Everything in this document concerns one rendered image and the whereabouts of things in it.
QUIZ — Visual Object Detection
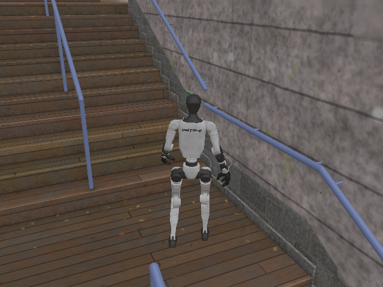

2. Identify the left robot hand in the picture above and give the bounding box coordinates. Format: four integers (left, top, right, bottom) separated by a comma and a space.
161, 155, 175, 165

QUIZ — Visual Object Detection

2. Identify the right robot hand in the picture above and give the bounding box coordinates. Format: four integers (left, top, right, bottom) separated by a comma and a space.
217, 171, 230, 187

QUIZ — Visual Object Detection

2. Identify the right robot upper arm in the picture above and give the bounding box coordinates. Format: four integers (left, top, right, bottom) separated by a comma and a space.
205, 121, 221, 155

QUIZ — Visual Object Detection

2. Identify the left robot thigh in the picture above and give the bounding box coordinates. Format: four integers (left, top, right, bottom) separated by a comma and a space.
171, 167, 183, 208

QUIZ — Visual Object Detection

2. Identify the robot torso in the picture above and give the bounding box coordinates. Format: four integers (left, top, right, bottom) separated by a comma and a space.
178, 118, 206, 179

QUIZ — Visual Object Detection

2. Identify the left robot upper arm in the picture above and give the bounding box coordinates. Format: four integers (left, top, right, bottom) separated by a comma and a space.
164, 120, 180, 151

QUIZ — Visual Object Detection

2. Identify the left robot forearm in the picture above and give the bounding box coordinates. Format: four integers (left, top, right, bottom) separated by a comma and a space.
162, 142, 170, 158

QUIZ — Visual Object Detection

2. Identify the right robot forearm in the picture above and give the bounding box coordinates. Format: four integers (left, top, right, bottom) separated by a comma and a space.
215, 146, 229, 173

